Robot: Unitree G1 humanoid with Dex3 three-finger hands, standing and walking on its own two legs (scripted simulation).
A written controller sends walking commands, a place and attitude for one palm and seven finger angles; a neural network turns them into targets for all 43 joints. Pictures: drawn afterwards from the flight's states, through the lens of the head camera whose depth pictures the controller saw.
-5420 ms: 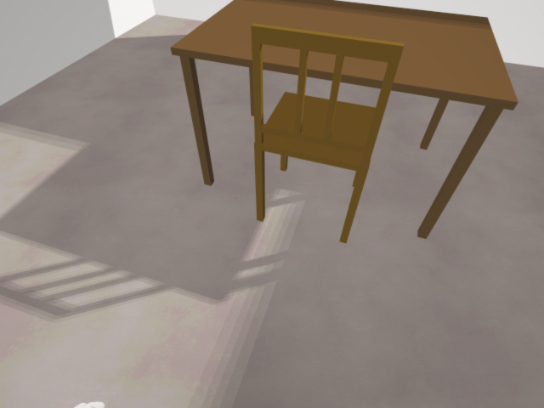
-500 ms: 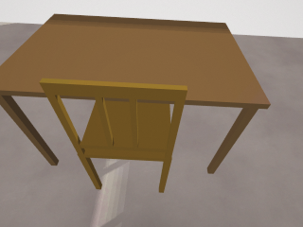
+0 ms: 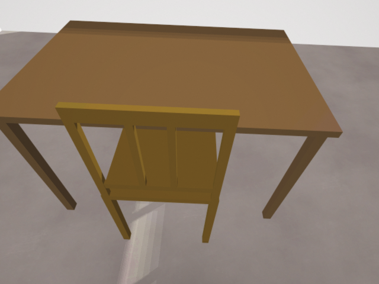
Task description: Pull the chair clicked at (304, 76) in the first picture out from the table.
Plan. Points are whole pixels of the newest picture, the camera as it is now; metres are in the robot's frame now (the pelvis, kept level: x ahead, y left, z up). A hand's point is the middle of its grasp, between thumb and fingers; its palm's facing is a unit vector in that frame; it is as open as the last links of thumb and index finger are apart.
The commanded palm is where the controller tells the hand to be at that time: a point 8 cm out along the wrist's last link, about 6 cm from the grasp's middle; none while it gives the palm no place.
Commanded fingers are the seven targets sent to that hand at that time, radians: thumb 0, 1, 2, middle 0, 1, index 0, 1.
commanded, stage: look again from close up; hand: left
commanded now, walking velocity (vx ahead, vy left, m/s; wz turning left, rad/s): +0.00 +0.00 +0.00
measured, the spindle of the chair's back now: (137, 157) +0.47 +0.19 -0.08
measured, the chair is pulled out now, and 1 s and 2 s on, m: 0.00 0.00 0.00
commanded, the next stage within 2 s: none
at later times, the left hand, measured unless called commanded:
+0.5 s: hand out of the picture -0.02 +0.15 -0.18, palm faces +0.04 -0.99 -0.16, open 7.4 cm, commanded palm none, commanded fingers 0.00 0.90 0.90 -0.20 -0.30 -0.20 -0.30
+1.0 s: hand out of the picture -0.01 +0.14 -0.17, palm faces +0.05 -0.98 -0.17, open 7.4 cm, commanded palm none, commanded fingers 0.00 0.90 0.90 -0.20 -0.30 -0.20 -0.30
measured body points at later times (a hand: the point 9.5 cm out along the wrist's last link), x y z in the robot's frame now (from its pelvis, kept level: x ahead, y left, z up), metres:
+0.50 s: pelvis +0.01 +0.00 +0.00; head +0.01 +0.00 +0.45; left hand -0.02 +0.20 -0.16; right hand -0.01 -0.21 -0.16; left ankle +0.03 +0.08 -0.74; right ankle +0.00 -0.14 -0.74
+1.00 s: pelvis +0.01 -0.02 +0.00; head +0.02 -0.02 +0.45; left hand -0.01 +0.19 -0.16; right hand +0.00 -0.22 -0.17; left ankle +0.03 +0.08 -0.74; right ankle +0.00 -0.14 -0.74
